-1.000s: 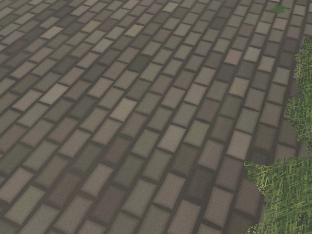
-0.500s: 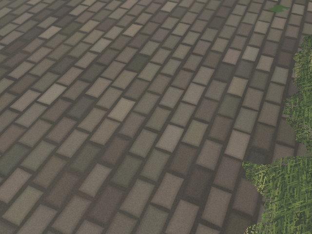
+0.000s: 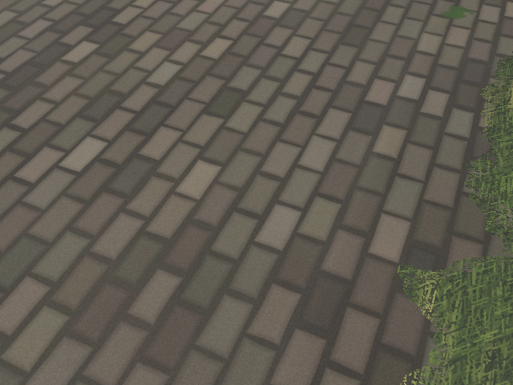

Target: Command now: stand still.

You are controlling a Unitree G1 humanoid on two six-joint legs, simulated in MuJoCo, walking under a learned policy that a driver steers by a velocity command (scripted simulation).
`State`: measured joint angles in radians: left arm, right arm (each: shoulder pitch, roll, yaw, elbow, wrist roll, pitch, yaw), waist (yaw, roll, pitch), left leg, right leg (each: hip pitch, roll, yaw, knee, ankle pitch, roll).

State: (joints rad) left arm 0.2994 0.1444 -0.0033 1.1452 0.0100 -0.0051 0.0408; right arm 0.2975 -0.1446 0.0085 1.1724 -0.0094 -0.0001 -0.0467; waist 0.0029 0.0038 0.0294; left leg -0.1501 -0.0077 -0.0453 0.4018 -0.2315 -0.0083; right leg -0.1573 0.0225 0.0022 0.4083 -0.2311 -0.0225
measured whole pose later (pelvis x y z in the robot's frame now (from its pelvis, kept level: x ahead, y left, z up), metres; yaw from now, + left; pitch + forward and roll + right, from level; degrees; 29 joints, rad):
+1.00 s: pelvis +0.02 +0.00 -0.01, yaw +1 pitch -1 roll +0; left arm 0.38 0.14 0.03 1.13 0.01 0.00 0.03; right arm 0.37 -0.13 -0.01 1.13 -0.03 0.00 -0.03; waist 0.01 0.00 -0.01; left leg -0.23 -0.01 -0.01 0.61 -0.43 0.05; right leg -0.17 0.03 0.01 0.48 -0.34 -0.05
